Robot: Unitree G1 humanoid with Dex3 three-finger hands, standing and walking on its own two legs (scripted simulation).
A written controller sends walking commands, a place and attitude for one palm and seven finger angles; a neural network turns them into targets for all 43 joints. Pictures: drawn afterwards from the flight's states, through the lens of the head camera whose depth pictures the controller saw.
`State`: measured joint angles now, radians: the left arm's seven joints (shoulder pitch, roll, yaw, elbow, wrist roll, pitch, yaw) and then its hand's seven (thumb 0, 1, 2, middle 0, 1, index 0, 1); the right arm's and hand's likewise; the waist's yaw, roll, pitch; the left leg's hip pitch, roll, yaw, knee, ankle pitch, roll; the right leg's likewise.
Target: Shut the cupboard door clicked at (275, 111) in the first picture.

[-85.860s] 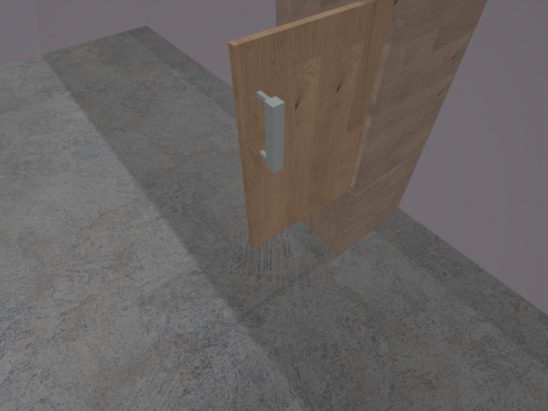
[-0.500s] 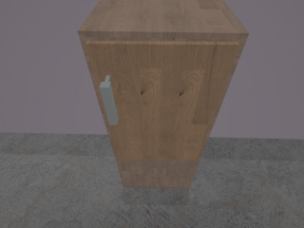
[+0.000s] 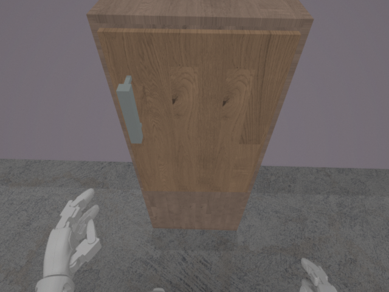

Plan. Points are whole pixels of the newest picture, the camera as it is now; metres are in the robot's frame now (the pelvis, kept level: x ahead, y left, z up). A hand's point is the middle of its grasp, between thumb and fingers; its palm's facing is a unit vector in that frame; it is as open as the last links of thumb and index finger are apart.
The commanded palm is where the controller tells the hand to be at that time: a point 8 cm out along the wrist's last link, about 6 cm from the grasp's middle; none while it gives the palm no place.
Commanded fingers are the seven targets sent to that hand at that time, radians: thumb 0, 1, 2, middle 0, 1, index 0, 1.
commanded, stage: raise the hand and make a fist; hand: left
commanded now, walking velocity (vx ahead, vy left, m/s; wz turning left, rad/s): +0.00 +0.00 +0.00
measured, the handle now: (132, 110) +0.50 +0.16 +0.11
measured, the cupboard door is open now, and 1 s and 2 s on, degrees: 1 1 1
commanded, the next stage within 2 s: bring the fist close to the handle in 1.70 s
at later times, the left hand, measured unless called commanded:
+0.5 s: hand (101, 254) +0.19 +0.18 +0.03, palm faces -0.02 -1.00 -0.05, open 4.7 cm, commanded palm +0.16 +0.24 +0.03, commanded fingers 0.00 0.90 0.90 -0.86 -1.02 -0.86 -1.02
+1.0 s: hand (84, 236) +0.21 +0.20 +0.08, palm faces +0.02 -1.00 -0.06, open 3.1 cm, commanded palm +0.18 +0.25 +0.09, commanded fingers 0.00 0.90 0.90 -1.30 -1.50 -1.30 -1.50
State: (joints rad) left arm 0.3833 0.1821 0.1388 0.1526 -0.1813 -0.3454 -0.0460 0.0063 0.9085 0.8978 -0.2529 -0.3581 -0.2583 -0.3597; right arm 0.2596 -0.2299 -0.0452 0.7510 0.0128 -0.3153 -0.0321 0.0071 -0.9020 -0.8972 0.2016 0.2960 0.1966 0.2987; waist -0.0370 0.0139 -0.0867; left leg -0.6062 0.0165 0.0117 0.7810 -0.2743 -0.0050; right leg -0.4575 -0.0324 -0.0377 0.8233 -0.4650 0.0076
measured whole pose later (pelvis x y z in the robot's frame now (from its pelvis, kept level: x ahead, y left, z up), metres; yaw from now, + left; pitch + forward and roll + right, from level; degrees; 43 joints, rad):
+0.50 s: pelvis -0.01 -0.02 -0.04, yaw +0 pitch +10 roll -2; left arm 0.44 0.26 0.20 -0.08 -0.31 -0.28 -0.32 0.01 0.90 0.90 -0.68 -0.83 -0.69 -0.83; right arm 0.24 -0.18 0.01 0.58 0.03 -0.23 -0.08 0.01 -0.90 -0.90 0.20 0.30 0.20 0.30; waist 0.02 0.05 -0.12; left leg -0.86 0.06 -0.05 1.08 -0.40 -0.04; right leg -0.68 0.02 -0.08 1.09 -0.59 -0.02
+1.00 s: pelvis +0.00 +0.01 -0.01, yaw +0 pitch +5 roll -2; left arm 0.43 0.26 0.16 -0.18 -0.28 -0.24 -0.21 0.01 0.90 0.90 -1.14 -1.33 -1.15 -1.33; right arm 0.24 -0.22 0.03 0.52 0.04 -0.23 -0.07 0.01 -0.90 -0.90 0.20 0.30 0.20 0.30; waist 0.02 0.04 -0.09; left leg -0.67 0.04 -0.02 0.92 -0.35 0.00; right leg -0.48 -0.01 -0.06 0.90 -0.51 0.01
